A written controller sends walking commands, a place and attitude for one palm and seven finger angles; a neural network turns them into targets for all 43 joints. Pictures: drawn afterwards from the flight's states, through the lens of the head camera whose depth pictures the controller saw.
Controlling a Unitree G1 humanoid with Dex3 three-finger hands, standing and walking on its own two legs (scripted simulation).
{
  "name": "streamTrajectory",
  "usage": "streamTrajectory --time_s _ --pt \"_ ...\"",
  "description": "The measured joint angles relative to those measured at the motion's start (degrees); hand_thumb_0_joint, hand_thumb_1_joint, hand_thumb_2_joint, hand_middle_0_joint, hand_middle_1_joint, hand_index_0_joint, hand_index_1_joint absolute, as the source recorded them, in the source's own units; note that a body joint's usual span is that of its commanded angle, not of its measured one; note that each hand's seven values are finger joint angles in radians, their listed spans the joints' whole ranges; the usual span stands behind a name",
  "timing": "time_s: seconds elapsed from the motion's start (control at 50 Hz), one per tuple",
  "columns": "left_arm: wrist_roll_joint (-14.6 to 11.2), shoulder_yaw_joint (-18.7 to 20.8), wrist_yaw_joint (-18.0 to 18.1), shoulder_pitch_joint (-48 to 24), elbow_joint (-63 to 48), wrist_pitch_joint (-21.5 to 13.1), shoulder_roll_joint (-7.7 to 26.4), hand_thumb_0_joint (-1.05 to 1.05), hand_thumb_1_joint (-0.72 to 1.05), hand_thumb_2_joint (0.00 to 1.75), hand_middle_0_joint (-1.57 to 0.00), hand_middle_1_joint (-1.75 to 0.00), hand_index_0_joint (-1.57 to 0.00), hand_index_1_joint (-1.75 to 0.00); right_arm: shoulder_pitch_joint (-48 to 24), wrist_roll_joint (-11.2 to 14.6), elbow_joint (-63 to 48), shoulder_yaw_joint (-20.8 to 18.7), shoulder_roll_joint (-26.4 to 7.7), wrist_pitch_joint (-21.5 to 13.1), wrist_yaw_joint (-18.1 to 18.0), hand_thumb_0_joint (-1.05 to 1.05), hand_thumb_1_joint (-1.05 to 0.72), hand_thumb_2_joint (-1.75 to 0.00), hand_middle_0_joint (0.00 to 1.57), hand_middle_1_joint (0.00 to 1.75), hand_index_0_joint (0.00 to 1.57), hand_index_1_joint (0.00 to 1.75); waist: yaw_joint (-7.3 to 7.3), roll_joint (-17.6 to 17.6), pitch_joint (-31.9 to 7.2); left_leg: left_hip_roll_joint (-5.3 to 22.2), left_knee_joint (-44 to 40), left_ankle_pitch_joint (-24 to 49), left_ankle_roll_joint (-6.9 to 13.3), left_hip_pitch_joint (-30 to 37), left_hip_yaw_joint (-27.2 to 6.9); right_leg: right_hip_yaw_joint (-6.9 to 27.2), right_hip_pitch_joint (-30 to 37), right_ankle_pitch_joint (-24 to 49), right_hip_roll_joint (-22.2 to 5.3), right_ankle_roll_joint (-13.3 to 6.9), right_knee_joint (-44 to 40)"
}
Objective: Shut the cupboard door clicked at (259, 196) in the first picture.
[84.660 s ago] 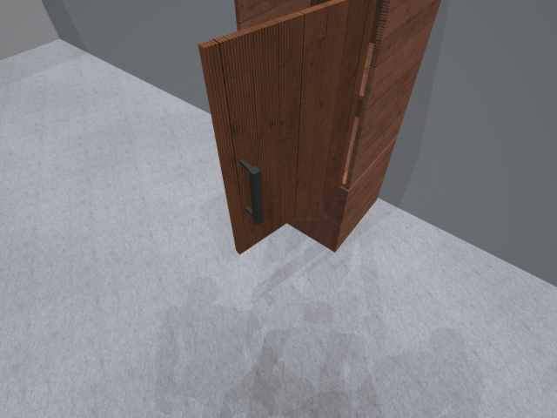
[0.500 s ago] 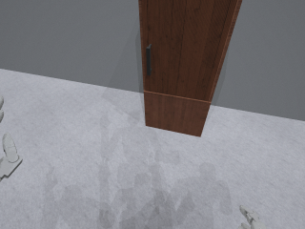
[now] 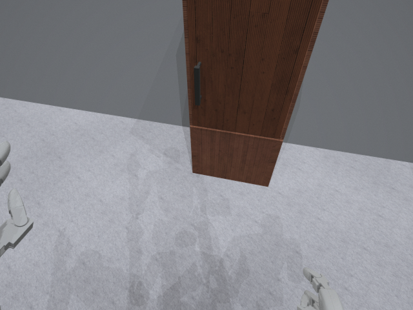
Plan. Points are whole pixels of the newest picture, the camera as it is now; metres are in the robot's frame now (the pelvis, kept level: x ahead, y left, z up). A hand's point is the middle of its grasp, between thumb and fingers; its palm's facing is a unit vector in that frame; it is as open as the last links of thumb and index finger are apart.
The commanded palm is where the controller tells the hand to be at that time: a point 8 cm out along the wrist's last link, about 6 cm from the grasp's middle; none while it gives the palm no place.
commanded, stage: stop stepping back and stand still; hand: left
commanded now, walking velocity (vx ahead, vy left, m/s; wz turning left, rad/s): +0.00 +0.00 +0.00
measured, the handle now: (198, 84) +0.96 +0.09 -0.09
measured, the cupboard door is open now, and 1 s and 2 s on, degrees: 0 0 0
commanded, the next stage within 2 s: let the arm hang, fingers relaxed in 0.24 s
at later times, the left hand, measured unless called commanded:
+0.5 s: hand (84, 293) +0.16 +0.25 -0.05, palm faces +0.06 -0.90 -0.42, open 7.4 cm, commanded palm none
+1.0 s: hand out of the picture -0.06 +0.21 -0.16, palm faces +0.02 -0.96 -0.27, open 7.3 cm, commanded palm none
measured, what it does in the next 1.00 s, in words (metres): stands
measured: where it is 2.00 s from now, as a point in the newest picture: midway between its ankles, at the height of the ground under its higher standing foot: outside the picture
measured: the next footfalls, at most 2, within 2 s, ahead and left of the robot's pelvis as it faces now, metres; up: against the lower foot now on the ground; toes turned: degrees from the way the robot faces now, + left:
none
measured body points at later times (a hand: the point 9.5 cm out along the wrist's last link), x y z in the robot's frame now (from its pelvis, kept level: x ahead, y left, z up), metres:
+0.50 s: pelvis -0.03 +0.01 -0.01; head -0.02 -0.02 +0.44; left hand +0.16 +0.29 -0.02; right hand +0.13 -0.25 -0.13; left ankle +0.00 +0.09 -0.74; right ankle -0.01 -0.10 -0.74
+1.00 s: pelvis -0.03 +0.00 +0.01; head -0.02 -0.01 +0.45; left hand -0.06 +0.26 -0.14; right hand -0.05 -0.24 -0.16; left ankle +0.00 +0.09 -0.74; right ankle -0.01 -0.10 -0.74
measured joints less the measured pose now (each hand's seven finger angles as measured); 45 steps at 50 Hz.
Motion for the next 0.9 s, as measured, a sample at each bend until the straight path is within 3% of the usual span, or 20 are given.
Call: streamTrajectory --time_s 0.34,0.38,0.44,0.5,0.58,0.64,0.74,0.9 --pt "0.1 -0.1 0.1 1.0 -0.5 -0.2 -0.1 0.02 0.89 0.9 -0.21 -0.3 -0.21 -0.31 0.8 0.0 -0.1 -1.0 -1.3 -0.2 -0.5 0.02 -0.9 -0.9 0.21 0.3 0.2 0.3 -0.49 -0.2 -0.5 -0.4 -0.7 1.0 0.5 -0.5 0.0 0.0 -0.3 1.1 -0.3 0.4 -0.9" --pt "1.4 -3.9 -2.1 -3.3 7.5 -1.0 0.4 0.01 0.9 0.9 -0.21 -0.3 -0.2 -0.31 0.0 0.2 2.9 -1.7 -2.7 -2.6 2.0 0.02 -0.9 -0.9 0.2 0.3 0.2 0.3 0.13 0.9 -0.8 -0.6 0.7 0.9 0.6 -1.9 -0.6 -0.6 -1.5 0.7 -0.7 0.5 0.5" --pt "3.1 -12.1 -6.6 -11.9 27.7 5.3 -1.2 0.01 0.9 0.9 -0.2 -0.3 -0.2 -0.3 -2.7 -0.8 7.4 -1.5 -6.0 -0.7 4.5 0.01 -0.9 -0.9 0.21 0.3 0.2 0.3 0.79 2.9 -1.1 -1.4 2.6 0.6 1.2 -3.6 -0.6 -0.7 -3.8 -0.4 -1.7 0.6 3.9" --pt "3.9 -18.4 -8.9 -16.5 47.4 10.3 -4.3 0.01 0.91 0.9 -0.2 -0.3 -0.19 -0.3 -4.8 -1.5 10.2 -1.1 -7.1 1.5 5.1 0.01 -0.9 -0.9 0.21 0.3 0.2 0.3 -0.24 3.3 -0.1 -1.8 3.0 0.8 1.5 -3.8 0.1 0.0 -4.8 -0.9 -2.2 0.7 5.8" --pt "4.1 -23.6 -9.9 -17.2 65.6 12.4 -9.2 0.01 0.91 0.9 -0.2 -0.3 -0.19 -0.3 -4.2 -2.1 13.5 -0.7 -5.9 3.0 5.1 0.01 -0.9 -0.9 0.21 0.3 0.2 0.3 -1.68 0.7 2.0 -1.8 1.5 1.8 1.1 -2.5 0.5 0.4 -4.2 -0.4 -2.2 0.3 5.5" --pt "3.6 -23.9 -9.3 -16.2 74.5 12.1 -12.4 0.01 0.93 0.9 -0.2 -0.3 -0.2 -0.3 -2.0 -2.2 17.4 -0.5 -4.4 3.8 4.7 0.01 -0.9 -0.9 0.2 0.3 0.2 0.3 -1.61 -1.6 3.3 -1.5 -0.2 2.7 0.7 -1.3 0.2 0.1 -2.8 0.6 -1.6 0.0 3.5" --pt "3.6 -22.3 -9.0 -14.8 82.6 10.7 -10.7 -0.01 0.99 0.9 -0.21 -0.3 -0.2 -0.3 2.2 -2.3 24.2 -0.7 -2.1 4.9 4.1 0.01 -0.9 -0.9 0.2 0.3 0.2 0.3 -0.26 -2.8 4.2 -0.7 -2.5 4.2 0.1 0.0 -0.9 -1.0 -0.3 2.8 -0.5 -0.7 -0.9" --pt "3.6 -21.7 -9.1 -12.8 90.1 10.2 -9.6 0.0 0.94 0.9 -0.2 -0.3 -0.2 -0.3 5.1 -1.9 29.1 -1.7 -1.1 4.7 3.3 0.01 -0.9 -0.9 0.2 0.3 0.2 0.3 -0.18 -0.6 4.2 -0.5 -4.6 5.0 0.2 1.8 -0.7 -0.8 1.7 4.2 -0.2 -0.7 -3.9"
